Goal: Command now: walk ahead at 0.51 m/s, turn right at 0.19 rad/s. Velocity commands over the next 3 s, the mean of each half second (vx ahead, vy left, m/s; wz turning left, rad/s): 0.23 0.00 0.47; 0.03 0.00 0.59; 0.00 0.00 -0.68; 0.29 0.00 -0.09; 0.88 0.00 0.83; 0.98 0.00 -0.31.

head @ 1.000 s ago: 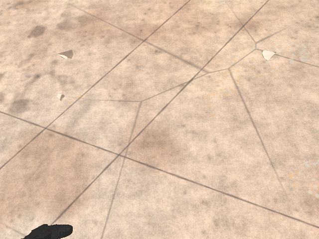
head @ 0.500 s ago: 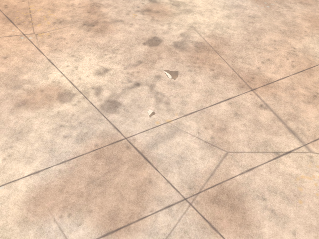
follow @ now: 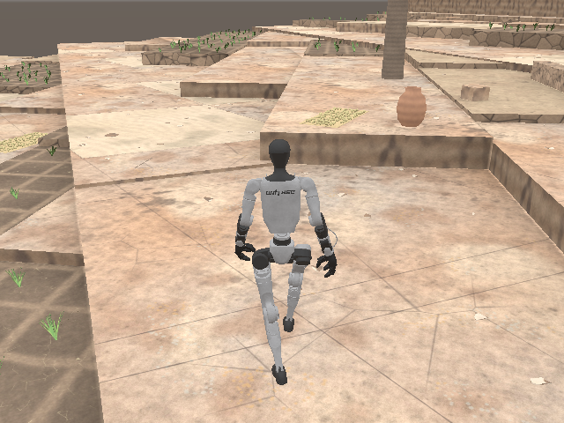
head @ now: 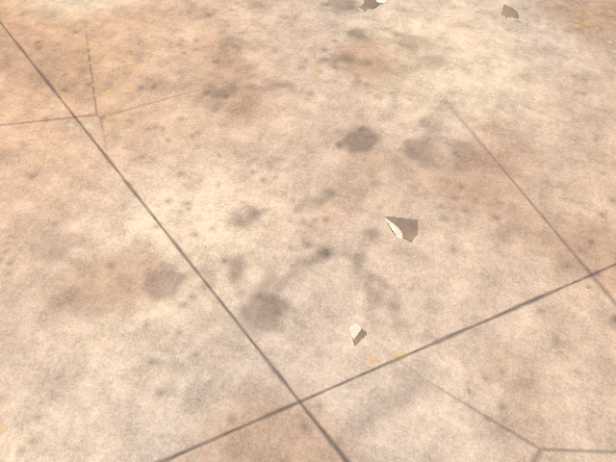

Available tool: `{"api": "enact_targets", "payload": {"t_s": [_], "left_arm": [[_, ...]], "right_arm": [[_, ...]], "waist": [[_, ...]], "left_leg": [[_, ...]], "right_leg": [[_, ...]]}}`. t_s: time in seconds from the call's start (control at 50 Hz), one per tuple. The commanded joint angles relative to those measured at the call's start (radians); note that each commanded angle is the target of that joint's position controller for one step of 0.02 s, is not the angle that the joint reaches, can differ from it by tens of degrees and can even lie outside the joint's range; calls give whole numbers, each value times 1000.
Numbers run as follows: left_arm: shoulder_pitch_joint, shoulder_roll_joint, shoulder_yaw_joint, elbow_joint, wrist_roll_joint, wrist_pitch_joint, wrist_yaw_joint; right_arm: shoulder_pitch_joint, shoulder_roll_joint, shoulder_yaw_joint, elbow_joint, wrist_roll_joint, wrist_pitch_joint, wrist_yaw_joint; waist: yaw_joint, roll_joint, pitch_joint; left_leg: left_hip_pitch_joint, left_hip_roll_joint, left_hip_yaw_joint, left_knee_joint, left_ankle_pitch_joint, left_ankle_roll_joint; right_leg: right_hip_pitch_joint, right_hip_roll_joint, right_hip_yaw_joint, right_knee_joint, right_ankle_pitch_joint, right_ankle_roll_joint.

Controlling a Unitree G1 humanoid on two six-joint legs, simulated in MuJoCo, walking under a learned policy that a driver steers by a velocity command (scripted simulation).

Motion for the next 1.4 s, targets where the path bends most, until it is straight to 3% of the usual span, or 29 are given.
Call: {"api": "enact_targets", "payload": {"t_s": [0.02, 0.04, 0.06, 0.08, 0.1, 0.12, 0.18, 0.26, 0.4, 0.5, 0.52, 0.54, 0.56, 0.58, 0.6, 0.64, 0.78, 0.86, 0.94, 0.98, 1.0, 1.02, 1.12, 1.24, 1.26, 1.28, 1.3, 1.34, 1.4], "left_arm": [[538, 205, 82, 79, -37, -23, 33], [538, 164, 44, 113, 37, -29, 55], [434, 139, 31, 63, 112, -57, 58], [320, 145, 52, -11, 89, -52, 57], [195, 140, 50, -25, 51, -54, 52], [86, 104, 37, -42, 26, -58, 52], [31, 95, 29, -25, 44, -63, 48], [19, 166, 54, -26, 39, -38, 84], [-23, 169, 64, -57, 27, 59, 112], [-69, 169, 75, -77, -6, 87, 111], [-73, 160, 75, -72, -14, 86, 111], [-53, 155, 76, -86, 2, 77, 108], [-65, 91, 59, -144, 50, 63, 94], [-98, 120, 57, -149, 46, 45, 79], [-136, 145, 66, -152, 12, 37, 72], [-150, 145, 73, -141, 21, 39, 90], [-113, 93, 62, -111, 8, 51, 91], [-65, 109, 63, -87, 10, 60, 84], [-35, 57, 41, -81, 20, 43, 55], [-93, 210, 69, -137, 38, 38, 56], [-112, 246, 81, -134, 27, 38, 58], [-102, 222, 81, -140, 22, 39, 61], [67, 244, 118, -131, -4, 43, 92], [-36, 210, 138, -189, -42, 115, 115], [-32, 182, 130, -199, -43, 117, 116], [54, 114, 114, -185, -27, 118, 108], [69, 152, 129, -209, -17, 101, 106], [94, 251, 158, -169, -12, 97, 100], [94, 181, 137, -163, -11, 115, 92]], "right_arm": [[-261, -284, -72, -105, -11, 32, -49], [-179, -63, -17, -132, -39, 35, -7], [111, -10, 5, -76, 69, 4, 23], [23, -132, -18, -73, 96, -6, 38], [-40, -163, -31, -102, 88, -4, 44], [-71, -161, -41, -97, 74, 16, 34], [-41, -147, -48, -102, 52, 92, 17], [-124, -125, -43, -177, 45, 107, 1], [-265, -125, -56, -265, 42, 115, 38], [-202, -137, -80, -294, 46, 116, 73], [-114, -158, -96, -275, 41, 108, 68], [-20, -267, -137, -262, 33, 100, 46], [-21, -398, -165, -276, 11, 98, 32], [-36, -331, -145, -312, -14, 81, 43], [-99, -307, -139, -328, -3, 71, 50], [-206, -239, -123, -346, 53, 84, 35], [-235, -246, -133, -385, 33, 130, -14], [-244, -181, -94, -382, 2, 137, -4], [-265, -92, -40, -338, -16, 123, 21], [-182, -157, -62, -323, -31, 112, 12], [-183, -155, -66, -340, -36, 108, 7], [-242, -173, -74, -349, -24, 105, -2], [-369, -102, -75, -383, 10, 92, 7], [-235, -84, -86, -295, 41, 71, 31], [-200, -119, -100, -276, 39, 76, 30], [-214, -185, -113, -291, 20, 88, 20], [-272, -233, -118, -312, -40, 89, 29], [-374, -140, -93, -343, -31, 75, 20], [-370, -132, -83, -335, 0, 75, -6]], "waist": [[369, 36, -199], [220, -386, -272], [111, -170, -515], [133, 18, -439], [48, 166, -222], [-10, 223, -136], [-38, 69, -28], [-10, 15, -116], [65, -39, -135], [18, -63, -133], [-34, -25, -157], [-68, 141, -180], [3, 412, -241], [-40, 278, -416], [-29, 169, -361], [22, 63, -219], [32, 157, -256], [-5, 209, -270], [19, 189, -197], [-62, 22, -105], [-94, -136, -67], [-61, -174, -43], [49, -152, -146], [-18, -122, -214], [-20, -96, -216], [32, 114, -223], [58, 306, -163], [88, 149, -111], [61, 142, -85]], "left_leg": [[-308, 156, 1, 879, 1116, -169], [-755, -11, -113, 1420, -322, -169], [-818, -47, -543, 1518, -306, -85], [-800, 12, -498, 1428, -222, -54], [-805, 70, -414, 1296, -139, -25], [-792, 137, -361, 1214, -64, -30], [-650, 208, -306, 1089, -16, -90], [-803, 275, -257, 860, 147, -132], [-861, 260, -137, 566, 268, -105], [-761, 195, -68, 376, 166, -15], [-628, 158, -71, 261, 278, 30], [-435, 221, -272, 189, 742, 111], [-191, 428, -651, 222, 1129, 306], [-125, 485, -800, 166, 933, 375], [-166, 465, -726, 140, 796, 337], [-329, 375, -603, 118, 597, 240], [-428, 270, -566, 154, 556, 173], [-497, 295, -524, 194, 557, 162], [-586, 258, -458, 208, 316, 103], [-587, 120, -352, 350, 65, 14], [-559, 65, -258, 393, 31, -40], [-582, 72, -238, 413, 41, -54], [-777, 42, -287, 571, -195, -60], [-496, 31, -245, 125, 121, -74], [-357, 105, -281, 53, 207, -49], [-241, 328, -489, 24, 263, 40], [-350, 524, -708, 13, 412, 172], [-412, 479, -530, 36, 459, 176], [-387, 366, -309, 74, 576, 137]], "right_leg": [[688, -42, 161, -235, 282, -62], [1053, -208, 321, 17, 741, -97], [1118, -412, 669, 37, 730, -270], [945, -421, 622, -100, 480, -305], [694, -386, 539, -210, 200, -286], [525, -366, 495, -299, 0, -253], [219, -285, 287, -397, 59, -210], [398, -264, 98, -358, 224, -176], [601, -301, -18, -274, 12, -134], [653, -361, -39, -89, 114, -56], [602, -320, -77, 52, 140, -7], [418, -217, -95, 302, -85, 74], [35, -18, -51, 610, -863, 160], [-33, 9, 224, 745, -920, 147], [-70, -18, 263, 753, -848, 123], [-72, -54, 262, 621, -710, 123], [113, 9, 259, 252, -573, 183], [236, -57, 205, 220, -552, 180], [438, -73, 167, -84, -383, 122], [356, -186, 370, -156, -129, 40], [265, -252, 506, -230, -196, -64], [254, -267, 586, -259, -271, -96], [545, -281, 712, -213, -72, -140], [464, -145, 650, -170, -203, -31], [343, -101, 618, -133, -373, 12], [179, 13, 474, 85, -705, 72], [9, 65, 373, 289, -867, 119], [7, -44, 322, 534, -751, 162], [-48, -79, 253, 641, -597, 203]]}}
Next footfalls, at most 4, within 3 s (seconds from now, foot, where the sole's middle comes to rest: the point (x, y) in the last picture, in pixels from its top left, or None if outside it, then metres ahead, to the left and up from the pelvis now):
0.02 right None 0.25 -0.03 -0.75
0.52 left None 0.32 0.20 -0.75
0.96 right None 0.43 0.00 -0.75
1.26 left None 0.30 0.19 -0.75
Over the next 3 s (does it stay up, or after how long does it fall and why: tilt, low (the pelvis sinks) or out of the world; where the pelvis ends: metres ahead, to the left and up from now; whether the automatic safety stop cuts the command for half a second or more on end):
stays up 1.18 0.42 0.03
